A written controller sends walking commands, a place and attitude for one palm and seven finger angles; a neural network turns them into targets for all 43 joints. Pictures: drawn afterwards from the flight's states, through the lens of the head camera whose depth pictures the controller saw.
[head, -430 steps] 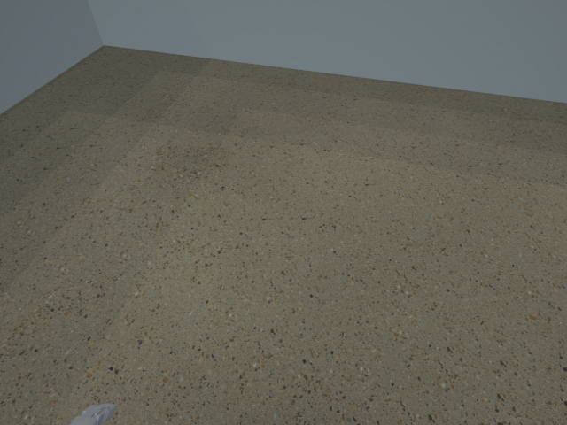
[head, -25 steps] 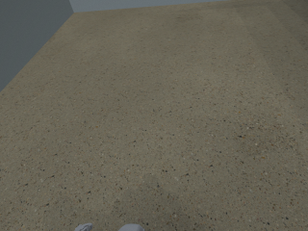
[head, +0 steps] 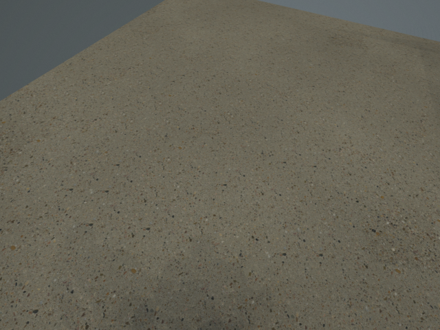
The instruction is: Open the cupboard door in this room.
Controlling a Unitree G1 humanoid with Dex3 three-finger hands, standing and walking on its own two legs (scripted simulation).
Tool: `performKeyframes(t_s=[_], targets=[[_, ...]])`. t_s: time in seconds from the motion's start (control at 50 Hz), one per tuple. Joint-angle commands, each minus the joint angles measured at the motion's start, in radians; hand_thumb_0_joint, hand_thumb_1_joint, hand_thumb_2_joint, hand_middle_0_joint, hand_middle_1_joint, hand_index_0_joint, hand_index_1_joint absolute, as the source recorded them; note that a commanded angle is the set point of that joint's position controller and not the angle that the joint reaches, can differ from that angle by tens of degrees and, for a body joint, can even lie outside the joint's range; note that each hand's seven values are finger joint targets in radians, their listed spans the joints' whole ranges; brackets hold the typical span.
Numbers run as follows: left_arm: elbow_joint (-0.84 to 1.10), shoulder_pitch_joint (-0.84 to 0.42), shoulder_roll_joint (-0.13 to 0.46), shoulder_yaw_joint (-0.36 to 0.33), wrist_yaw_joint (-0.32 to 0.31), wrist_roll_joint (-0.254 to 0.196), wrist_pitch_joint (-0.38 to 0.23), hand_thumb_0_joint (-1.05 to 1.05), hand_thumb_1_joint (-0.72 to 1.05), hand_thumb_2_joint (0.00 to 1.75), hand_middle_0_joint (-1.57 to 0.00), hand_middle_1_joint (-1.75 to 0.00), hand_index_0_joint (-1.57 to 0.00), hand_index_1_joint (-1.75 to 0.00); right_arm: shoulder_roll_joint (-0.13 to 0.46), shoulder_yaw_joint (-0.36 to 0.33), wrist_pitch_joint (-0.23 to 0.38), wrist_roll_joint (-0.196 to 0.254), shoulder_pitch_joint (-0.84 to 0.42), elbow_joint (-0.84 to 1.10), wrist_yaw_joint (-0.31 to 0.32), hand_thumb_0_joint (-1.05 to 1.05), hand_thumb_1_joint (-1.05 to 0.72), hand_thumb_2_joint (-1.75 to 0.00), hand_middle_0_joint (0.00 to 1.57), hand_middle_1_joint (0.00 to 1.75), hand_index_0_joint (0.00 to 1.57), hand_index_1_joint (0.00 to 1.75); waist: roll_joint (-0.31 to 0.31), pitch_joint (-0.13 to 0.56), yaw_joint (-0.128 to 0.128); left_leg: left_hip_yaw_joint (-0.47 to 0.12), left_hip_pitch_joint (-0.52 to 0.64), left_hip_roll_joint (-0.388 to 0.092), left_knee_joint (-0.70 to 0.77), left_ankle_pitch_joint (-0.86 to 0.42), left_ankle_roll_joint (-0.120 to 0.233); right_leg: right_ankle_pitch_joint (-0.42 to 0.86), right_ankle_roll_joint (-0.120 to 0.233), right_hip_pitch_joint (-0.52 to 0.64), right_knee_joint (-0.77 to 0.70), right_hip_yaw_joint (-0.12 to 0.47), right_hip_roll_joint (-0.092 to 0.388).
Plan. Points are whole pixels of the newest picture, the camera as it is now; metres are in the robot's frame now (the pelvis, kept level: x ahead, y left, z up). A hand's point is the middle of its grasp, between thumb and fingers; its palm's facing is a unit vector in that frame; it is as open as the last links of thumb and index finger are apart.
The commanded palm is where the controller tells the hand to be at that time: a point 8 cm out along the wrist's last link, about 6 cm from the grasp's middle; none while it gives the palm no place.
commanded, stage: turn or walk to find it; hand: left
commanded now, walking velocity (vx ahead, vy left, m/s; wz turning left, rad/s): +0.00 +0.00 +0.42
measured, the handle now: out of the picture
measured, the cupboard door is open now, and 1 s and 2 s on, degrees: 0 0 0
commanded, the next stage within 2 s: stand and wait in 1.62 s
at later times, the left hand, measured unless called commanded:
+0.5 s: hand out of the picture +0.07 +0.18 -0.13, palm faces +0.19 -0.94 -0.28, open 7.4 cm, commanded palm none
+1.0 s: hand out of the picture -0.15 +0.15 -0.17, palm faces +0.49 -0.83 -0.25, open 7.4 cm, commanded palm none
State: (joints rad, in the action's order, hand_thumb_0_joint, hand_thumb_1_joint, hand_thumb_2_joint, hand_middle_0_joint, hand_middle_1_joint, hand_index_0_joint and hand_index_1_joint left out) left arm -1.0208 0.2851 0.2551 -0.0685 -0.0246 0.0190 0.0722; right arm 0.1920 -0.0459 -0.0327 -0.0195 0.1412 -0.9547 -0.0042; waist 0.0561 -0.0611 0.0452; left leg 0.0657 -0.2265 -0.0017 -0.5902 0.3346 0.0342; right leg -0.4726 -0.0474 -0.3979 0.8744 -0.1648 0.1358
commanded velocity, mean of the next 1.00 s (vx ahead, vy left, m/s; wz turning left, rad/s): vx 0.00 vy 0.00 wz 0.42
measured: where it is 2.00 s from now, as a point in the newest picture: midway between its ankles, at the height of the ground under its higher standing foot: outside the picture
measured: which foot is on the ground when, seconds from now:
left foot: down 0.00-0.48, up 0.50-1.00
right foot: up 0.00-0.46, down 0.48-1.00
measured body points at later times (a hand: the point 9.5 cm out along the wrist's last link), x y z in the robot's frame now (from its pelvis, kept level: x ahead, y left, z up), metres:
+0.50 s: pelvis -0.03 -0.04 +0.00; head +0.00 -0.06 +0.45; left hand +0.06 +0.23 -0.11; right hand +0.02 -0.28 -0.17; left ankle -0.01 +0.09 -0.73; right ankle -0.01 -0.14 -0.73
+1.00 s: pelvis -0.07 -0.04 +0.00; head -0.04 -0.02 +0.45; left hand -0.18 +0.19 -0.15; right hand +0.12 -0.24 -0.14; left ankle -0.14 +0.06 -0.72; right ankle -0.01 -0.14 -0.73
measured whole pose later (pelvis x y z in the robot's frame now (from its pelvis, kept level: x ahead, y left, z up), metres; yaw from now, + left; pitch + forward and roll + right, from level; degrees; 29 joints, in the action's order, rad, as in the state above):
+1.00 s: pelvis -0.07 -0.04 +0.00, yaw +26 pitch -1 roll +1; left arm -1.00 0.28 0.21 -0.05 -0.02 0.03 0.02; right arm 0.24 -0.07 -0.06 -0.01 0.16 -0.98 0.00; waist 0.01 -0.08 0.04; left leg 0.05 -0.26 -0.03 -0.66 0.39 -0.06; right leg -0.29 0.00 -0.26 0.58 -0.27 0.15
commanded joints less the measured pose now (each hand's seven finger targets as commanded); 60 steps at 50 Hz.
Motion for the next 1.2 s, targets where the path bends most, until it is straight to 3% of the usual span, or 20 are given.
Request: performKeyframes(t_s=[0.0,0.1,0.28,0.4,0.42,0.44,0.46,0.48,0.52,0.6,0.84,0.9,0.96,0.98,1.0,1.02,1.04,1.06,1.1,1.18], targets=[[0.100,-0.073,0.068,-0.015,0.014,0.004,-0.025,0.00,0.90,0.90,-0.20,-0.30,-0.20,-0.30,0.201,-0.032,0.017,-0.002,0.008,0.047,0.028,0.00,-0.90,-0.90,0.20,0.30,0.20,0.30,-0.233,-0.025,-0.045,-0.282,-0.008,-0.256,0.332,-0.277,0.095,0.069,-0.020,-0.159,0.242,0.136,-0.014],[0.089,-0.053,0.068,-0.014,0.011,0.000,-0.034,0.00,0.90,0.90,-0.20,-0.30,-0.20,-0.30,0.189,-0.034,0.032,0.008,0.070,0.039,0.029,0.00,-0.90,-0.90,0.20,0.30,0.20,0.30,-0.175,0.056,-0.049,-0.257,0.131,-0.211,0.296,-0.485,0.093,0.134,-0.048,-0.163,0.242,0.146,-0.032],[0.153,-0.181,0.039,-0.001,0.000,-0.009,-0.041,0.00,0.90,0.90,-0.20,-0.30,-0.20,-0.30,0.190,-0.052,0.025,-0.005,0.157,0.023,0.029,0.00,-0.90,-0.90,0.20,0.30,0.20,0.30,-0.184,0.089,-0.094,-0.411,0.174,-0.239,0.239,-0.583,0.155,0.009,-0.044,-0.105,0.021,0.163,-0.066],[0.141,-0.090,0.036,-0.002,-0.005,-0.020,-0.056,0.00,0.90,0.90,-0.20,-0.30,-0.20,-0.30,0.190,-0.057,0.015,-0.004,0.107,0.038,0.022,0.00,-0.90,-0.90,0.20,0.30,0.20,0.30,-0.196,0.128,-0.036,-0.428,-0.004,-0.165,0.176,-0.509,0.103,0.177,-0.015,0.190,-0.347,0.136,-0.115],[0.131,-0.056,0.053,-0.006,-0.008,-0.018,-0.062,0.00,0.90,0.90,-0.20,-0.30,-0.20,-0.30,0.175,-0.057,0.014,0.002,0.100,0.043,0.019,0.00,-0.90,-0.90,0.20,0.30,0.20,0.30,-0.151,0.141,-0.019,-0.409,-0.080,-0.127,0.140,-0.406,0.064,0.276,-0.010,0.305,-0.479,0.143,-0.092],[0.126,-0.030,0.110,-0.016,-0.015,-0.007,-0.071,0.00,0.90,0.90,-0.20,-0.30,-0.20,-0.30,0.129,-0.052,0.015,0.011,0.112,0.046,0.013,0.00,-0.90,-0.90,0.20,0.30,0.20,0.30,-0.010,0.155,-0.010,-0.330,-0.241,-0.055,0.039,-0.190,0.006,0.271,0.028,0.457,-0.558,0.269,0.050],[0.132,-0.016,0.186,-0.033,-0.019,0.005,-0.075,0.00,0.90,0.90,-0.20,-0.30,-0.20,-0.30,0.082,-0.044,0.015,0.010,0.103,0.075,0.010,0.00,-0.90,-0.90,0.20,0.30,0.20,0.30,0.235,0.126,0.005,-0.147,-0.391,0.081,-0.176,0.159,-0.060,0.332,0.136,0.472,-0.596,0.502,0.289],[0.149,-0.034,0.190,-0.029,-0.019,-0.002,-0.068,0.00,0.90,0.90,-0.20,-0.30,-0.20,-0.30,0.132,-0.062,0.002,0.001,0.082,0.077,0.012,0.00,-0.90,-0.90,0.20,0.30,0.20,0.30,0.166,0.097,0.006,-0.156,-0.342,0.054,-0.371,0.242,-0.062,0.368,0.212,0.301,-0.616,0.501,0.369],[0.177,-0.159,0.124,-0.022,-0.020,-0.007,-0.069,0.00,0.90,0.90,-0.20,-0.30,-0.20,-0.30,0.135,-0.069,-0.028,-0.008,0.114,0.028,0.003,0.00,-0.90,-0.90,0.20,0.30,0.20,0.30,0.104,-0.009,-0.054,-0.181,-0.319,0.015,-0.564,0.128,-0.063,0.135,0.183,0.121,-0.670,0.400,0.251],[0.180,-0.175,0.072,-0.001,-0.011,-0.008,-0.082,0.00,0.90,0.90,-0.20,-0.30,-0.20,-0.30,0.101,-0.063,-0.037,-0.008,0.203,-0.017,-0.010,0.00,-0.90,-0.90,0.20,0.30,0.20,0.30,0.096,-0.027,-0.091,-0.128,-0.326,0.003,-0.663,-0.035,-0.097,0.241,0.108,0.139,-0.637,0.182,0.129],[0.100,0.019,0.127,-0.021,-0.013,0.012,-0.080,0.00,0.90,0.90,-0.20,-0.30,-0.20,-0.30,0.096,-0.035,-0.023,0.005,0.017,0.029,-0.005,0.00,-0.90,-0.90,0.20,0.30,0.20,0.30,0.118,0.037,0.003,-0.050,-0.235,-0.043,-0.308,0.131,-0.108,0.489,0.196,0.293,-0.553,0.175,0.234],[0.087,0.027,0.149,-0.029,-0.009,0.016,-0.075,0.00,0.90,0.90,-0.20,-0.30,-0.20,-0.30,0.086,-0.025,-0.007,0.015,0.011,0.040,-0.003,0.00,-0.90,-0.90,0.20,0.30,0.20,0.30,0.142,0.082,0.008,-0.008,-0.152,-0.026,-0.140,0.147,-0.091,0.611,0.200,0.318,-0.485,0.156,0.238],[0.080,-0.011,0.150,-0.030,-0.005,0.005,-0.067,0.00,0.90,0.90,-0.20,-0.30,-0.20,-0.30,0.101,-0.027,0.006,0.014,0.090,0.020,0.000,0.00,-0.90,-0.90,0.20,0.30,0.20,0.30,0.111,0.115,-0.051,0.017,0.033,-0.016,0.111,-0.065,-0.073,0.544,0.124,0.230,-0.379,0.072,0.205],[0.086,-0.012,0.127,-0.024,-0.003,-0.004,-0.059,0.00,0.90,0.90,-0.20,-0.30,-0.20,-0.30,0.141,-0.034,0.015,0.013,0.121,0.014,-0.002,0.00,-0.90,-0.90,0.20,0.30,0.20,0.30,-0.003,0.139,-0.072,-0.045,0.164,-0.063,0.217,-0.175,-0.056,0.432,0.073,0.125,-0.258,0.029,0.161],[0.114,0.001,0.061,-0.013,0.001,-0.011,-0.053,0.00,0.90,0.90,-0.20,-0.30,-0.20,-0.30,0.237,-0.056,0.023,0.003,0.136,0.020,0.002,0.00,-0.90,-0.90,0.20,0.30,0.20,0.30,-0.300,0.132,-0.085,-0.351,0.265,-0.306,0.283,-0.371,0.032,0.062,-0.005,-0.123,-0.055,-0.028,0.031],[0.140,-0.059,0.041,0.004,-0.001,-0.002,-0.041,0.00,0.90,0.90,-0.20,-0.30,-0.20,-0.30,0.294,-0.066,0.012,0.003,0.161,0.015,0.009,0.00,-0.90,-0.90,0.20,0.30,0.20,0.30,-0.342,0.104,-0.108,-0.431,0.188,-0.414,0.296,-0.546,0.126,-0.163,-0.021,-0.163,0.086,0.041,-0.014],[0.139,-0.083,0.061,-0.001,0.000,-0.001,-0.033,0.00,0.90,0.90,-0.20,-0.30,-0.20,-0.30,0.280,-0.060,0.009,-0.002,0.143,0.014,0.014,0.00,-0.90,-0.90,0.20,0.30,0.20,0.30,-0.241,0.076,-0.101,-0.371,0.124,-0.410,0.290,-0.513,0.153,-0.121,-0.011,-0.142,0.163,0.098,0.000],[0.120,-0.089,0.052,-0.004,-0.002,0.003,-0.025,0.00,0.90,0.90,-0.20,-0.30,-0.20,-0.30,0.245,-0.050,0.016,-0.002,0.102,0.015,0.024,0.00,-0.90,-0.90,0.20,0.30,0.20,0.30,-0.312,0.053,-0.087,-0.336,0.093,-0.334,0.299,-0.512,0.115,-0.066,-0.017,-0.151,0.187,0.131,0.000],[0.096,-0.069,0.074,-0.013,0.009,0.001,-0.027,0.00,0.90,0.90,-0.20,-0.30,-0.20,-0.30,0.205,-0.033,0.017,0.000,0.020,0.039,0.029,0.00,-0.90,-0.90,0.20,0.30,0.20,0.30,-0.261,0.007,-0.052,-0.258,0.068,-0.258,0.290,-0.480,0.089,0.048,-0.023,-0.161,0.250,0.140,-0.012],[0.082,-0.049,0.074,-0.010,0.011,-0.002,-0.035,0.00,0.90,0.90,-0.20,-0.30,-0.20,-0.30,0.196,-0.032,0.030,0.008,0.048,0.039,0.028,0.00,-0.90,-0.90,0.20,0.30,0.20,0.30,-0.176,0.048,-0.045,-0.229,0.129,-0.221,0.273,-0.588,0.096,0.107,-0.044,-0.149,0.252,0.138,-0.026]])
